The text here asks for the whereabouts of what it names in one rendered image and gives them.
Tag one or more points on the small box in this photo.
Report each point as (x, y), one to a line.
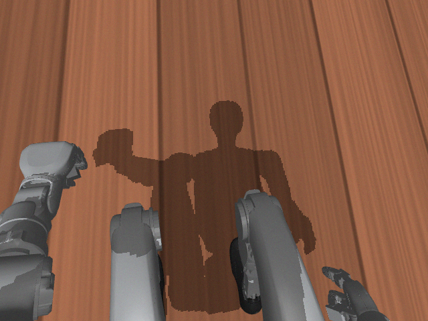
(74, 174)

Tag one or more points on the right robot foot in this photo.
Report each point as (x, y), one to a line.
(248, 305)

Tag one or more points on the left robot hand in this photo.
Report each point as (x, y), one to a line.
(54, 159)

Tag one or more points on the right robot hand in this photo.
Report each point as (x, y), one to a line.
(354, 301)

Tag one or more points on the left robot arm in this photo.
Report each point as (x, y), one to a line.
(26, 280)

